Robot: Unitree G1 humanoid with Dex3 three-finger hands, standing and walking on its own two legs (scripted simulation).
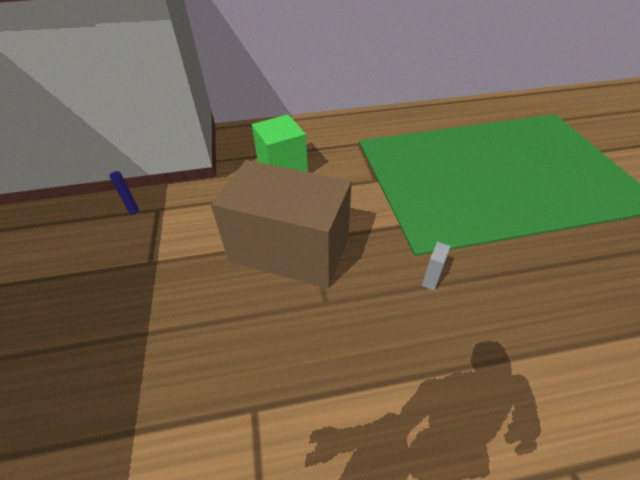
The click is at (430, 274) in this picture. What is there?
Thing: carton on end
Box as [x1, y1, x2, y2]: [422, 242, 450, 289]
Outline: 439,242 436,243 431,255 422,283 423,286 431,289 434,289 450,246
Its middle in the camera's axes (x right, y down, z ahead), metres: +0.44 +0.09 +1.48
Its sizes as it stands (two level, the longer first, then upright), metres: 0.096 0.052 0.170
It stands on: the floor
